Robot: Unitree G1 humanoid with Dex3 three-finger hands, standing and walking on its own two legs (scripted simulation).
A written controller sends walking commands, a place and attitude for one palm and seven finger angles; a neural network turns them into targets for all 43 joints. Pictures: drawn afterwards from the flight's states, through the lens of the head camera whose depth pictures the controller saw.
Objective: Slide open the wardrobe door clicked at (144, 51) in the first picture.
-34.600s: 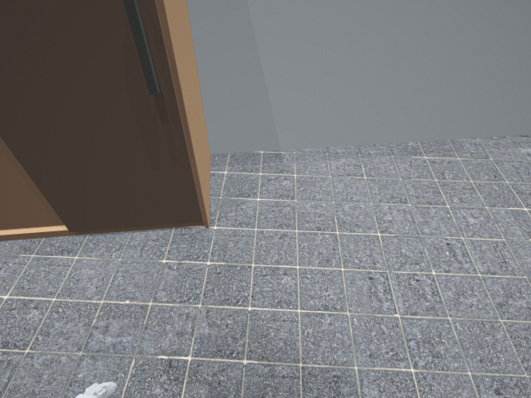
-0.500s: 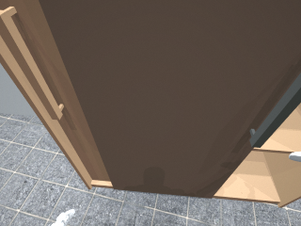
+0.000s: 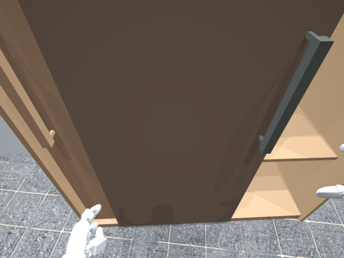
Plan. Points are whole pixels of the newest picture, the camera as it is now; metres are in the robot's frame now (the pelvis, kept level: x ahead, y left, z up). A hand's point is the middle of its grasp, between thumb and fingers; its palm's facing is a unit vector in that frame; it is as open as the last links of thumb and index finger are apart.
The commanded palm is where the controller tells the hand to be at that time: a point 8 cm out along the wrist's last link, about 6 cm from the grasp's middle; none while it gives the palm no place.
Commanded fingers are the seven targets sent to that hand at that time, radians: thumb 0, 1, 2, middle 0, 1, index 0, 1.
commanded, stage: draw the hand back to the body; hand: right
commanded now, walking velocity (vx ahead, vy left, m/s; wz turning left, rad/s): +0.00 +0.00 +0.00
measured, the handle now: (283, 102) +0.44 -0.29 +0.16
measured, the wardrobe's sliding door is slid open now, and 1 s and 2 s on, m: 0.43 0.43 0.43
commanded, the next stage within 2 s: step back with the hand held close in 1.58 s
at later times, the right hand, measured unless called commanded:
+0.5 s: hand (337, 175) +0.23 -0.30 +0.16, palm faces +0.10 +0.99 -0.06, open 14.6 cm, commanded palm +0.20 -0.34 +0.17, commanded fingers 0.00 0.33 -0.31 0.24 1.02 0.24 1.02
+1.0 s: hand (326, 166) +0.24 -0.28 +0.17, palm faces +0.46 +0.81 -0.36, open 10.8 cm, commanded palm +0.19 -0.31 +0.18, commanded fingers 0.00 -0.57 -0.74 0.21 0.49 0.21 0.49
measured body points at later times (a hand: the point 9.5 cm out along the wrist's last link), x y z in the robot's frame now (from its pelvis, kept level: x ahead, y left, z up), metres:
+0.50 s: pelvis +0.00 +0.00 +0.00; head -0.03 +0.01 +0.45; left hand +0.17 +0.25 -0.06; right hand +0.22 -0.35 +0.16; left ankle -0.01 +0.11 -0.73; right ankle +0.05 -0.09 -0.73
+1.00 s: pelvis +0.03 -0.01 +0.02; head +0.01 +0.01 +0.46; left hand +0.22 +0.21 -0.07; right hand +0.21 -0.32 +0.19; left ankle -0.01 +0.11 -0.73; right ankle +0.05 -0.09 -0.73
